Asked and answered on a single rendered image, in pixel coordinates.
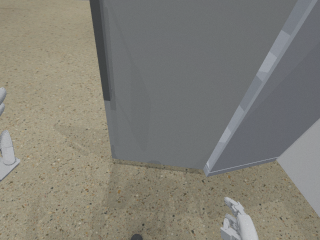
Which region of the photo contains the fridge door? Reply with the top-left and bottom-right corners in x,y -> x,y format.
102,0 -> 298,170

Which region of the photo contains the robot right hand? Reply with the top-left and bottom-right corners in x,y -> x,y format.
220,197 -> 259,240

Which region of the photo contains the robot left hand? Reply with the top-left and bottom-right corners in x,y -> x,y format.
0,87 -> 20,182

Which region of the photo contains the handle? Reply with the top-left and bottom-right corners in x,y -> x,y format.
89,0 -> 113,101

